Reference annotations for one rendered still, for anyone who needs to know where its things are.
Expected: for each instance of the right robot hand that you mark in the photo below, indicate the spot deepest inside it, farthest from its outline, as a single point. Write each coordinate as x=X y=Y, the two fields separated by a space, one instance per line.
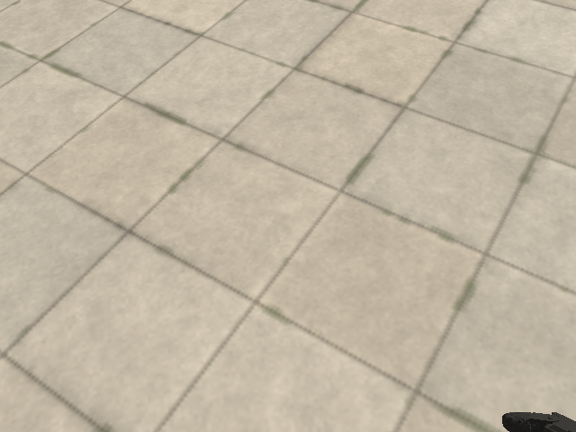
x=537 y=422

